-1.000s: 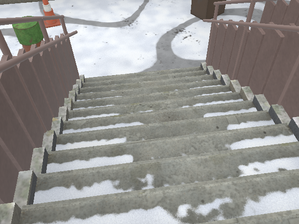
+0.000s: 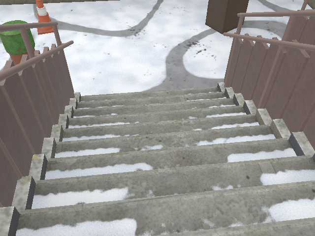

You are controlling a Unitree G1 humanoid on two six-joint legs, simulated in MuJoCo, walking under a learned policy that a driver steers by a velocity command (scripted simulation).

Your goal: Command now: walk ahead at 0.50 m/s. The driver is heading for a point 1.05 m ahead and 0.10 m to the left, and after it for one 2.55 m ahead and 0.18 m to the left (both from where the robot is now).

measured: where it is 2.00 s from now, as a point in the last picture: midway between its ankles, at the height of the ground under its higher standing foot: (163, 214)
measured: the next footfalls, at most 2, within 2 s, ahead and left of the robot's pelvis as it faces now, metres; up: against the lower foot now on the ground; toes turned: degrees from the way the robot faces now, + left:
right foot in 0.14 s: +0.22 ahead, -0.15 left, -0.16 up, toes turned -1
left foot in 0.70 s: +0.55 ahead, +0.07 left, -0.32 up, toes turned -2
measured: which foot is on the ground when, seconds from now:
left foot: down 0.00-0.14, up 0.16-0.68, down 0.70-1.00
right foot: up 0.00-0.12, down 0.14-0.72, up 0.74-1.00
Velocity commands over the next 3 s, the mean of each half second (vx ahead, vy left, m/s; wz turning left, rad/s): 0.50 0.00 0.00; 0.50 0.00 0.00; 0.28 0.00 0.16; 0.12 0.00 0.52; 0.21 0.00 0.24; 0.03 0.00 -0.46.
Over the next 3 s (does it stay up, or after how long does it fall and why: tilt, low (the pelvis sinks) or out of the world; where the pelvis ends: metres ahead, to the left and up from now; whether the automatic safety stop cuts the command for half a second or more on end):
stays up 0.97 0.06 -0.61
